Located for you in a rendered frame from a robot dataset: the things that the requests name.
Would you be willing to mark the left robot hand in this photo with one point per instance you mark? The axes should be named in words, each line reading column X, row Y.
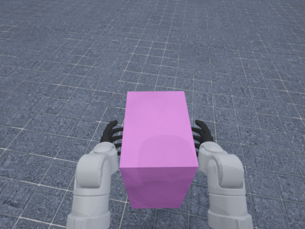
column 108, row 132

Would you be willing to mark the robot right forearm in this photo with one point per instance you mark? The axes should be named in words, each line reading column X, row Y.
column 226, row 187

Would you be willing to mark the right robot hand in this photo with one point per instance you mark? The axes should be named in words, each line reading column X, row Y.
column 204, row 132

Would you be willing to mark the carton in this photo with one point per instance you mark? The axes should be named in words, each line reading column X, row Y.
column 158, row 157

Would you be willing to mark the robot left forearm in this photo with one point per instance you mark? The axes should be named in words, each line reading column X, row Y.
column 92, row 187

